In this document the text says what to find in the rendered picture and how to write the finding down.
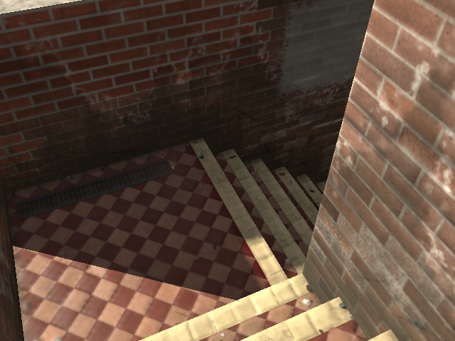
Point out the stairs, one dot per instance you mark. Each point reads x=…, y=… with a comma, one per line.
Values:
x=286, y=311
x=283, y=208

